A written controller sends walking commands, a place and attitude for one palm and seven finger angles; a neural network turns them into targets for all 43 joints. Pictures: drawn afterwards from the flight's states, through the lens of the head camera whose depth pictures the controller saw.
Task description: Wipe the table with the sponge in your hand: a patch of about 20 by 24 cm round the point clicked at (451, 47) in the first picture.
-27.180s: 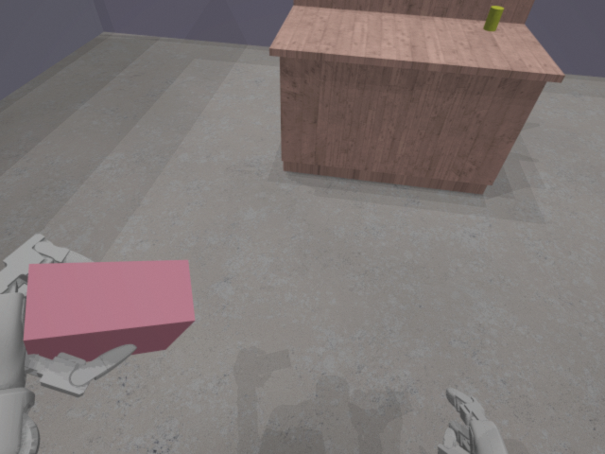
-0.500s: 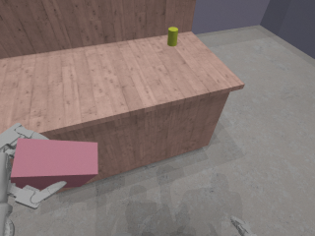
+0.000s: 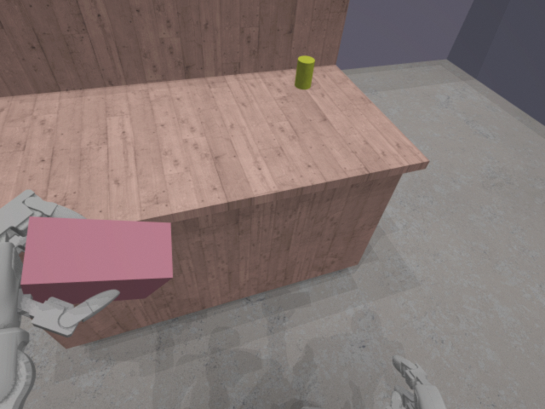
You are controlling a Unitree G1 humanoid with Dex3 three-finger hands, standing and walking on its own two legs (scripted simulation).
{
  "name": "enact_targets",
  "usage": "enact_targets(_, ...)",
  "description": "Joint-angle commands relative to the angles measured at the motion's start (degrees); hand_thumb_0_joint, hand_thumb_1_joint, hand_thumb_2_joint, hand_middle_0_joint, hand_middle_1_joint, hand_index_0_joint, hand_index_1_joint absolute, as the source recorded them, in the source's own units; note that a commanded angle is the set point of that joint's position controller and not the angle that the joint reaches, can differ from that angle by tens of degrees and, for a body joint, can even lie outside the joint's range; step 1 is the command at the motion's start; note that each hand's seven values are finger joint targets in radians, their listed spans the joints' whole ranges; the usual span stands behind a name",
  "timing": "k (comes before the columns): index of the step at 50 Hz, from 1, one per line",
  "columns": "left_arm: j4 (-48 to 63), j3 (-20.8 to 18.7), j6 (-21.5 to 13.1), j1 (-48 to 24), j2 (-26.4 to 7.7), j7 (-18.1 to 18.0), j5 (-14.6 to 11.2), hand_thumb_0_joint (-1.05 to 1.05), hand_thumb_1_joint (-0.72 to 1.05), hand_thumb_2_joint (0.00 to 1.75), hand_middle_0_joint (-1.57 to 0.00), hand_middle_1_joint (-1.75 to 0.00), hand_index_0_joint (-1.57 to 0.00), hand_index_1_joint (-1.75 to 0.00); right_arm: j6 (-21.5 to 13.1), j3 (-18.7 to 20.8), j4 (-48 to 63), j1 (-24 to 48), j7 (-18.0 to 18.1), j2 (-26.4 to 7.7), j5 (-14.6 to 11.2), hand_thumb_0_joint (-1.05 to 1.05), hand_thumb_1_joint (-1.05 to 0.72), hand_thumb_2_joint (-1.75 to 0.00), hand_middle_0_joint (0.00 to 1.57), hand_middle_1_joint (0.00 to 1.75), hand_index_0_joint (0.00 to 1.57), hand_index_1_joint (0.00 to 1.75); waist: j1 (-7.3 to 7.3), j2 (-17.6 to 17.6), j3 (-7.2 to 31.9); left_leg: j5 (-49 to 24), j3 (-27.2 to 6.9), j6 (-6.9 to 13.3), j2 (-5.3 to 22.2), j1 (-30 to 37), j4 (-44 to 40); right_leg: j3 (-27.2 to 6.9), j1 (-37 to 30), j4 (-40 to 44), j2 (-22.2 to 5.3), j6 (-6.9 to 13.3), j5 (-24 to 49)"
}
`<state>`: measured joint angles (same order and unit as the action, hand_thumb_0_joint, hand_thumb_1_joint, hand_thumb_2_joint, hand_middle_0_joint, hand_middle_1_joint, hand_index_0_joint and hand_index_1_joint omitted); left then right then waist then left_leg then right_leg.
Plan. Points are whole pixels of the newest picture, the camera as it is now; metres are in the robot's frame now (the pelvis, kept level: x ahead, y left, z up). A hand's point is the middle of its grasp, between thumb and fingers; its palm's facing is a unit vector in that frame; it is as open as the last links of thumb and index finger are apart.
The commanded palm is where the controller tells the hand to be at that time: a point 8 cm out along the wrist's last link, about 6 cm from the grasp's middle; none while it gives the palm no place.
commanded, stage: shuffle to correct the standing spot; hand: left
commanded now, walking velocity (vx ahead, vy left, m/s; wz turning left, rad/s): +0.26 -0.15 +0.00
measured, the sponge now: (119, 265) +0.24 +0.21 +0.13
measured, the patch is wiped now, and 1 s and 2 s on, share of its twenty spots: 0.00 0.00 0.00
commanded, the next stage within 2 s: come to a stop and stand still in 1.98 s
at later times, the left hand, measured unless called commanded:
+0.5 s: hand (192, 181) +0.35 +0.15 +0.17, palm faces +0.33 -0.86 -0.38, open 10.4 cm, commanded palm +0.29 +0.19 +0.19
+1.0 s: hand (285, 129) +0.47 +0.03 +0.18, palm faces +0.37 -0.86 -0.36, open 10.4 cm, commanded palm +0.41 +0.08 +0.19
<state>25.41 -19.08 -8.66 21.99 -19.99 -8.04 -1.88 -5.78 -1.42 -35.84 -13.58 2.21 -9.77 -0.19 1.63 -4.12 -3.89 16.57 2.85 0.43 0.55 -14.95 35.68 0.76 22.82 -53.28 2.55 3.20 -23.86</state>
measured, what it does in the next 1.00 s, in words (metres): walks ahead: right foot, then left foot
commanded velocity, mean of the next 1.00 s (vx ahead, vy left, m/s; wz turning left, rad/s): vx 0.26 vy -0.13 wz -0.01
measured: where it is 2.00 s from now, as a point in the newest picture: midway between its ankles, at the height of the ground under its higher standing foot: (342, 363)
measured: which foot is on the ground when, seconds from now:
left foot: down 0.00-0.24, up 0.26-0.42, down 0.44-0.70, up 0.72-0.98, down 1.00-1.00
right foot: up 0.00-0.20, down 0.22-0.44, up 0.46-0.68, down 0.70-1.00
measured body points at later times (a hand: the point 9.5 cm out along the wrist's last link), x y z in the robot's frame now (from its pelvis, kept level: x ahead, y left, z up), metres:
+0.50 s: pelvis +0.12 -0.08 -0.02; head +0.15 -0.04 +0.43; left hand +0.33 +0.19 +0.19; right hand +0.29 -0.33 -0.08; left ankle +0.17 +0.06 -0.72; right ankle +0.12 -0.17 -0.70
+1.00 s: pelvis +0.24 -0.20 -0.01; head +0.28 -0.17 +0.44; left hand +0.44 +0.08 +0.20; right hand +0.41 -0.44 -0.08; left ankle +0.31 -0.07 -0.73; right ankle +0.24 -0.25 -0.72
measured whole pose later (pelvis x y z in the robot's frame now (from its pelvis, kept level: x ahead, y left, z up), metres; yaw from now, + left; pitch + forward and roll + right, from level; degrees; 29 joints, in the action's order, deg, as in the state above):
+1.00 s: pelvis +0.24 -0.20 -0.01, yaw -1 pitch -1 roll +1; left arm 36.5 -20.3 -10.0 25.1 -23.6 -8.9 -3.0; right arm -5.1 -0.2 -33.4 -11.4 2.0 -12.4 -0.1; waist 1.6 -4.4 -5.7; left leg 14.8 6.5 1.4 4.2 -20.7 35.7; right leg 7.9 16.7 -39.6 1.7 5.8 -21.8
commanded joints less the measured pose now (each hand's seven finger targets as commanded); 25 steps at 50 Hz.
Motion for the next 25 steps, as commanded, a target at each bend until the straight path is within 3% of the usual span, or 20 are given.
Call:
enact_targets(1, 22.14, -9.10, -6.06, -6.60, -14.95, -0.21, 0.16, 0.00, 0.10, 1.30, -1.20, -1.60, -1.20, -1.60, -4.99, 3.56, 10.16, 5.13, -0.74, -7.50, -0.30, 0.00, -0.90, -0.90, 0.20, 0.30, 0.20, 0.30, -1.61, 17.21, 2.24, 6.28, -25.78, 13.02, 19.80, 10.65, -22.38, -4.17, 18.33, -7.42, -5.89, -1.68, 4.00)
enact_targets(3, 20.39, -9.34, -6.78, -0.99, -13.24, 0.07, 0.17, 0.00, 0.10, 1.30, -1.20, -1.60, -1.20, -1.60, -5.38, 4.10, 9.80, 4.09, -1.27, -7.63, -0.43, 0.00, -0.90, -0.90, 0.20, 0.30, 0.20, 0.30, -0.72, 18.08, 4.43, 0.60, -17.53, 11.03, 17.68, 7.59, -20.08, -1.41, 10.93, 2.26, -6.82, -1.56, 6.64)
enact_targets(4, 19.11, -9.05, -6.87, 1.12, -12.04, 0.22, 0.08, 0.00, 0.10, 1.30, -1.20, -1.60, -1.20, -1.60, -5.30, 4.39, 9.88, 3.64, -1.54, -7.97, -0.48, 0.00, -0.90, -0.90, 0.20, 0.30, 0.20, 0.30, -0.73, 18.53, 4.97, 1.20, -12.90, 9.60, 16.15, 4.21, -19.97, 0.99, 5.40, 7.05, -6.22, -1.64, 8.04)
enact_targets(6, 13.89, -10.47, -6.64, 4.88, -11.81, 0.15, -0.27, 0.00, 0.10, 1.30, -1.20, -1.60, -1.20, -1.60, -4.92, 4.43, 10.40, 3.23, -1.48, -8.34, -0.55, 0.00, -0.90, -0.90, 0.20, 0.30, 0.20, 0.30, -0.89, 17.84, 5.62, 3.66, -7.21, 7.64, 14.70, -0.62, -18.43, 5.50, -4.14, 15.20, -3.62, -2.19, 9.50)
enact_targets(8, 9.86, -10.04, -6.52, 3.28, -10.82, 0.20, -0.21, 0.00, 0.10, 1.30, -1.20, -1.60, -1.20, -1.60, -4.36, 4.67, 10.39, 2.96, -1.31, -8.41, -0.70, 0.00, -0.90, -0.90, 0.20, 0.30, 0.20, 0.30, -0.90, 13.21, 5.15, 8.62, -4.62, 6.42, 13.94, -7.15, -13.54, 8.94, -13.56, 21.29, -1.50, -2.94, 11.64)
enact_targets(10, 7.05, -10.57, -6.00, 1.26, -11.63, -0.39, -0.26, 0.00, 0.10, 1.30, -1.20, -1.60, -1.20, -1.60, -3.95, 4.55, 9.77, 3.13, -0.98, -7.91, -0.83, 0.00, -0.90, -0.90, 0.20, 0.30, 0.20, 0.30, 0.04, 5.12, 7.65, 9.42, 0.13, 4.35, 9.71, -11.96, 2.83, 7.05, -22.68, 26.01, -0.64, -1.41, 5.56)
enact_targets(11, 5.51, -10.04, -5.33, 0.83, -11.90, -0.56, 0.08, 0.00, 0.10, 1.30, -1.20, -1.60, -1.20, -1.60, -3.79, 4.25, 9.73, 3.00, -1.03, -6.90, -1.05, 0.00, -0.90, -0.90, 0.20, 0.30, 0.20, 0.30, -0.16, -3.76, 9.57, 8.29, 3.78, 3.08, 4.68, -17.56, 18.94, -6.09, -25.87, 29.71, -7.88, 3.41, 0.18)
enact_targets(12, 7.57, -10.77, -4.82, -2.13, -14.15, -1.02, 0.07, 0.00, 0.10, 1.30, -1.20, -1.60, -1.20, -1.60, -3.27, 4.51, 10.48, 3.70, -1.10, -6.52, -1.41, 0.00, -0.90, -0.90, 0.20, 0.30, 0.20, 0.30, -0.34, -15.41, 11.32, 13.70, 2.22, 1.48, 0.51, -29.07, 33.16, -27.45, -31.45, 33.98, -19.82, 10.90, 3.70)
enact_targets(13, 9.72, -11.18, -4.88, -4.42, -14.71, -1.15, -0.28, 0.00, 0.10, 1.30, -1.20, -1.60, -1.20, -1.60, -3.03, 4.56, 10.49, 4.69, -1.02, -7.16, -1.39, 0.00, -0.90, -0.90, 0.20, 0.30, 0.20, 0.30, -0.15, -12.49, 9.22, 15.73, -1.45, 0.68, 2.42, -32.51, 39.97, -30.31, -30.18, 35.39, -23.92, 13.98, 11.48)
enact_targets(14, 10.37, -8.02, -4.98, -4.35, -11.36, -0.53, -0.03, 0.00, 0.10, 1.30, -1.20, -1.60, -1.20, -1.60, -3.24, 4.83, 9.31, 3.85, -1.56, -7.61, -1.56, 0.00, -0.90, -0.90, 0.20, 0.30, 0.20, 0.30, -0.14, -9.12, 10.53, 14.03, -5.20, 1.07, 5.29, -28.53, 38.25, -27.09, -25.47, 35.25, -22.79, 13.95, 6.66)
enact_targets(15, 12.61, -7.42, -4.91, -3.83, -11.88, -0.45, -0.02, 0.00, 0.10, 1.30, -1.20, -1.60, -1.20, -1.60, -2.80, 4.57, 9.36, 5.04, -1.73, -7.97, -1.60, 0.00, -0.90, -0.90, 0.20, 0.30, 0.20, 0.30, -0.26, -6.28, 7.55, 13.11, -5.11, 0.77, 6.70, -26.28, 35.65, -25.98, -19.83, 35.00, -22.82, 14.57, 5.73)
enact_targets(16, 17.46, -8.96, -5.05, -4.61, -13.88, -0.81, 0.06, 0.00, 0.10, 1.30, -1.20, -1.60, -1.20, -1.60, -1.95, 3.93, 9.48, 6.38, -1.90, -7.45, -1.67, 0.00, -0.90, -0.90, 0.20, 0.30, 0.20, 0.30, -0.16, -2.96, 7.74, 13.98, -6.59, 1.38, 8.84, -21.22, 28.57, -21.97, -15.40, 32.09, -22.75, 13.84, 7.22)
enact_targets(17, 21.78, -7.90, -5.67, -5.05, -12.85, -1.04, -0.19, 0.00, 0.10, 1.30, -1.20, -1.60, -1.20, -1.60, -1.36, 3.26, 10.05, 7.47, -1.61, -6.56, -1.46, 0.00, -0.90, -0.90, 0.20, 0.30, 0.20, 0.30, -0.75, -1.92, 7.57, 12.50, -4.84, 1.72, 8.95, -14.65, 20.18, -16.30, -9.93, 30.21, -21.07, 12.43, 7.78)
enact_targets(19, 25.45, -9.84, -5.90, -4.90, -14.75, -1.56, -1.20, 0.00, 0.10, 1.30, -1.20, -1.60, -1.20, -1.60, -1.29, 2.88, 9.50, 6.69, -1.00, -5.89, -0.60, 0.00, -0.90, -0.90, 0.20, 0.30, 0.20, 0.30, -2.41, 2.74, 10.93, 0.85, 2.49, 0.71, 3.33, 2.06, 3.22, -4.48, -2.43, 23.57, -14.27, 8.00, 1.46)
enact_targets(20, 27.15, -10.05, -6.20, -5.14, -14.86, -1.72, -1.59, 0.00, 0.10, 1.30, -1.20, -1.60, -1.20, -1.60, -1.72, 3.25, 9.60, 6.36, -0.62, -6.54, -0.34, 0.00, -0.90, -0.90, 0.20, 0.30, 0.20, 0.30, -2.76, 8.78, 12.19, -2.38, 4.50, -0.03, 0.88, 8.18, -2.66, 0.60, -0.94, 16.98, -9.47, 5.82, -0.70)
enact_targets(21, 28.95, -10.53, -6.67, -4.00, -14.92, -2.01, -2.11, 0.00, 0.10, 1.30, -1.20, -1.60, -1.20, -1.60, -1.98, 4.17, 9.90, 6.21, -0.07, -8.62, -0.26, 0.00, -0.90, -0.90, 0.20, 0.30, 0.20, 0.30, -3.19, 20.33, 12.07, -1.00, -3.39, 1.17, 5.73, 14.47, -9.15, 4.18, 5.05, 4.50, -5.80, 3.00, 0.56)
enact_targets(22, 31.26, -10.74, -7.82, -4.11, -14.19, -2.21, -1.44, 0.00, 0.10, 1.30, -1.20, -1.60, -1.20, -1.60, -2.16, 4.90, 10.95, 6.57, -0.47, -9.72, -0.03, 0.00, -0.90, -0.90, 0.20, 0.30, 0.20, 0.30, -2.10, 33.55, 11.34, 2.02, -27.53, 5.65, 17.79, 21.31, -16.65, 4.71, 17.82, -9.33, -0.50, -0.16, -8.47)
enact_targets(23, 31.05, -12.15, -9.05, -5.66, -16.62, -2.13, -0.54, 0.00, 0.10, 1.30, -1.20, -1.60, -1.20, -1.60, -2.85, 4.48, 10.95, 6.74, -0.72, -8.40, 0.14, 0.00, -0.90, -0.90, 0.20, 0.30, 0.20, 0.30, -2.88, 27.71, 8.15, 1.85, -38.24, 10.71, 23.60, 16.92, -21.61, -1.69, 19.87, -16.64, -1.06, -0.14, -6.12)
enact_targets(24, 25.90, -14.82, -9.11, -5.26, -18.27, -1.56, -0.47, 0.00, 0.10, 1.30, -1.20, -1.60, -1.20, -1.60, -2.70, 4.58, 10.77, 7.13, -0.82, -8.62, -0.39, 0.00, -0.90, -0.90, 0.20, 0.30, 0.20, 0.30, -1.93, 20.00, 5.35, 3.52, -34.87, 12.85, 23.93, 12.01, -22.27, -3.48, 20.44, -17.34, -3.50, -0.83, -3.16)
enact_targets(25, 25.29, -14.66, -8.41, -4.91, -17.70, -1.05, -0.53, 0.00, 0.10, 1.30, -1.20, -1.60, -1.20, -1.60, -2.78, 4.78, 10.87, 6.60, -0.98, -8.34, -0.24, 0.00, -0.90, -0.90, 0.20, 0.30, 0.20, 0.30, -2.16, 23.74, 4.84, 2.34, -33.14, 13.36, 23.83, 10.70, -20.47, -2.99, 21.45, -16.61, -5.71, -1.22, -2.78)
